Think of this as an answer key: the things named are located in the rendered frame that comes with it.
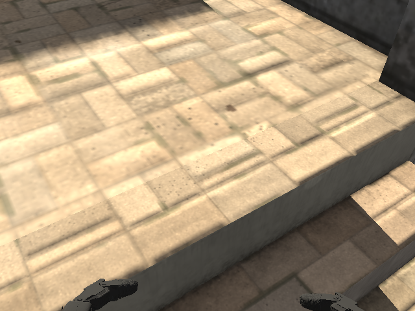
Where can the stairs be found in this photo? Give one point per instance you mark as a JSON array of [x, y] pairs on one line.
[[349, 230]]

